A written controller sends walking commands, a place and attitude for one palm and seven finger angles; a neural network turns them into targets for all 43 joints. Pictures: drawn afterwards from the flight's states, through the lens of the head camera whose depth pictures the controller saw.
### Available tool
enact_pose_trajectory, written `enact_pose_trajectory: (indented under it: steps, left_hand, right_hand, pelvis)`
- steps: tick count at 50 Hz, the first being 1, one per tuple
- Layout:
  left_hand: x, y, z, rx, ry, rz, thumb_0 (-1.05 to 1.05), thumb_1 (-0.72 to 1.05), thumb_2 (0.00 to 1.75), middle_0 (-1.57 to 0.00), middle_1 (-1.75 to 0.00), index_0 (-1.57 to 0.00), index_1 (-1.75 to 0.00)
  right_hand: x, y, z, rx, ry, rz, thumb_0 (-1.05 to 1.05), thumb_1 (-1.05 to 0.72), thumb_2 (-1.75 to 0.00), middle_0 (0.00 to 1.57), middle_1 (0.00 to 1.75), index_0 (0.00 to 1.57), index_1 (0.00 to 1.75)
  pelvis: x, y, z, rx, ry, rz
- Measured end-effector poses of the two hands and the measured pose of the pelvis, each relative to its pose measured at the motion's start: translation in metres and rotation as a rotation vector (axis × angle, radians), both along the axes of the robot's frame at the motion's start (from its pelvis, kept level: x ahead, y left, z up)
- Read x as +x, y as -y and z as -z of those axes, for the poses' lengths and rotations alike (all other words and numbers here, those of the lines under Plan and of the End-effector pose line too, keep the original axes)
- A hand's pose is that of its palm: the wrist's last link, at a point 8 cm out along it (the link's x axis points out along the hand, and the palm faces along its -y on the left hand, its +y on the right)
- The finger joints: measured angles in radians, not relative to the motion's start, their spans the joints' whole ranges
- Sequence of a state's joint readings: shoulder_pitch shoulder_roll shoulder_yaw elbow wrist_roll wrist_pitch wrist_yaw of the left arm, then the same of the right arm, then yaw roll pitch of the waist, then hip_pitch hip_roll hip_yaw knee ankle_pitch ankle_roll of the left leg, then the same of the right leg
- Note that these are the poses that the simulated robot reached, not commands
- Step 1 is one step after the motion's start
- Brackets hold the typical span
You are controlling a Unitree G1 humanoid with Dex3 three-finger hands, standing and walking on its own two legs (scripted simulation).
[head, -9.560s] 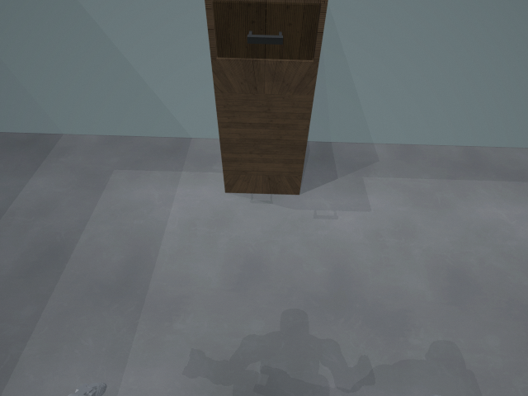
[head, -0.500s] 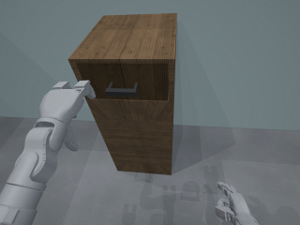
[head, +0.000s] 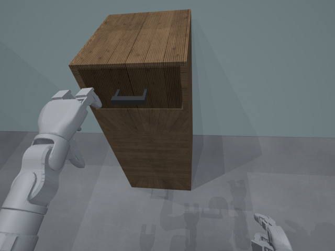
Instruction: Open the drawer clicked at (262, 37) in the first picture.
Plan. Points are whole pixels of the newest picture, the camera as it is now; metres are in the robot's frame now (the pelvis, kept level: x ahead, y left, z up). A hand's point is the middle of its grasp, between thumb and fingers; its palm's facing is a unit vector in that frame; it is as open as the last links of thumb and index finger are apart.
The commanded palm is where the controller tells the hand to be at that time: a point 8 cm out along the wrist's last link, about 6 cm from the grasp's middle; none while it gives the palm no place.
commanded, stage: move the hooked fingers above the handle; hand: left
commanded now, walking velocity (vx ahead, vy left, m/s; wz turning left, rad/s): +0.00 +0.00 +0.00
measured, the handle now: (130, 96) +0.57 +0.23 +0.04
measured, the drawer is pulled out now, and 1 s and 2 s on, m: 0.00 0.00 0.00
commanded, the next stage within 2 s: none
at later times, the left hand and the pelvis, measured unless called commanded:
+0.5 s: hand (98, 115) +0.39 +0.24 +0.12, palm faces +0.01 -0.03 -1.00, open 13.8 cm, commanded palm +0.37 +0.24 +0.18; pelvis +0.01 +0.00 +0.00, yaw +0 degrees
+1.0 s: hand (112, 109) +0.45 +0.23 +0.09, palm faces -0.07 -0.03 -1.00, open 13.8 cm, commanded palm +0.43 +0.23 +0.17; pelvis +0.03 +0.01 -0.01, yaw +0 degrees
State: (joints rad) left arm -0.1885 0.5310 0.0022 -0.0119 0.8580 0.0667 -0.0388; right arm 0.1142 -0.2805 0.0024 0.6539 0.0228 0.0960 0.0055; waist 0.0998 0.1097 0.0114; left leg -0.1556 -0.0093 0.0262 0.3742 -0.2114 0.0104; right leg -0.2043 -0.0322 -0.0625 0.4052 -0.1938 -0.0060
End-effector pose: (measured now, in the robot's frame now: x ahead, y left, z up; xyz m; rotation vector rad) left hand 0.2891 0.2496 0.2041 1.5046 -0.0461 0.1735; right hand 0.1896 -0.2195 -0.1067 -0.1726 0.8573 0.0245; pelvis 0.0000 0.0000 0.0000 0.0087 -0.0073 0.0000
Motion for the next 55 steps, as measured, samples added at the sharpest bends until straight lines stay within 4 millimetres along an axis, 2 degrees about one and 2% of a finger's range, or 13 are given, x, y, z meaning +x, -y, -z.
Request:
enact_pose_trajectory:
  steps: [6,11,15,21,25,29,32,35,40,45,51,55]
  left_hand:
    - [0.009,0.007,0.019,0.004,-0.112,-0.014,0.0,-0.49,0.3,-0.32,-1.2,-0.31,-1.2]
    - [0.026,0.018,0.033,0.02,-0.168,0.06,0.0,-0.49,0.3,-0.32,-1.2,-0.32,-1.2]
    - [0.042,0.018,0.026,0.017,-0.122,0.094,0.0,-0.49,0.3,-0.33,-1.2,-0.32,-1.2]
    - [0.069,0.005,0.02,0.025,-0.096,0.036,0.0,-0.49,0.3,-0.32,-1.2,-0.32,-1.2]
    - [0.081,0.006,0.028,0.025,-0.135,0.029,0.0,-0.49,0.3,-0.32,-1.2,-0.31,-1.2]
    - [0.09,0.016,0.044,0.018,-0.185,0.077,0.0,-0.49,0.3,-0.32,-1.2,-0.31,-1.2]
    - [0.097,0.028,0.049,0.016,-0.175,0.137,0.0,-0.49,0.3,-0.32,-1.2,-0.32,-1.2]
    - [0.105,0.031,0.046,0.008,-0.124,0.165,0.0,-0.49,0.3,-0.33,-1.2,-0.32,-1.2]
    - [0.121,0.013,0.038,0.011,-0.071,0.072,0.0,-0.49,0.3,-0.33,-1.2,-0.32,-1.2]
    - [0.131,0.002,0.041,0.041,-0.123,-0.015,0.0,-0.49,0.3,-0.32,-1.2,-0.31,-1.2]
    - [0.141,0.021,0.058,0.023,-0.222,0.071,-0.01,-0.49,0.3,-0.32,-1.2,-0.31,-1.2]
    - [0.151,0.037,0.062,0.013,-0.202,0.153,0.0,-0.49,0.3,-0.32,-1.2,-0.32,-1.2]
  right_hand:
    - [0.009,0.0,-0.006,-0.001,0.043,0.001,0.01,-0.9,-0.9,0.2,0.3,0.2,0.3]
    - [0.005,0.006,-0.009,-0.031,0.054,0.019,0.01,-0.9,-0.9,0.2,0.3,0.2,0.3]
    - [-0.006,0.015,-0.006,-0.053,0.024,0.052,0.01,-0.9,-0.9,0.2,0.3,0.2,0.3]
    - [-0.031,0.027,0.007,-0.068,-0.072,0.101,0.01,-0.9,-0.9,0.2,0.3,0.2,0.3]
    - [-0.045,0.031,0.014,-0.072,-0.127,0.13,0.01,-0.9,-0.9,0.2,0.3,0.2,0.3]
    - [-0.051,0.031,0.017,-0.079,-0.157,0.151,0.01,-0.91,-0.9,0.2,0.3,0.2,0.3]
    - [-0.052,0.028,0.017,-0.08,-0.163,0.161,0.01,-0.91,-0.9,0.2,0.3,0.2,0.3]
    - [-0.05,0.023,0.017,-0.076,-0.162,0.169,0.01,-0.91,-0.9,0.2,0.3,0.2,0.3]
    - [-0.045,0.015,0.019,-0.056,-0.168,0.168,0.01,-0.9,-0.9,0.2,0.3,0.2,0.3]
    - [-0.038,0.011,0.021,-0.041,-0.177,0.156,0.01,-0.9,-0.89,0.2,0.3,0.2,0.3]
    - [-0.031,0.012,0.019,-0.065,-0.174,0.159,0.01,-0.9,-0.89,0.2,0.3,0.2,0.3]
    - [-0.032,0.016,0.018,-0.085,-0.174,0.172,0.01,-0.9,-0.89,0.2,0.3,0.2,0.3]
  pelvis:
    - [-0.004,0.005,0.001,0.002,0.001,-0.01]
    - [-0.005,0.009,0.001,0.001,-0.005,-0.012]
    - [-0.002,0.01,0.001,-0.001,-0.018,-0.009]
    - [0.003,0.006,0.002,-0.001,-0.05,0.001]
    - [0.007,0.001,0.002,-0.001,-0.066,0.006]
    - [0.011,-0.003,0.003,-0.001,-0.079,0.009]
    - [0.015,-0.006,0.004,-0.001,-0.089,0.013]
    - [0.019,-0.008,0.004,-0.002,-0.098,0.019]
    - [0.023,-0.011,0.005,-0.003,-0.115,0.024]
    - [0.028,-0.013,0.005,-0.006,-0.129,0.014]
    - [0.032,-0.014,0.007,-0.008,-0.134,0.005]
    - [0.033,-0.013,0.008,-0.008,-0.143,0.007]
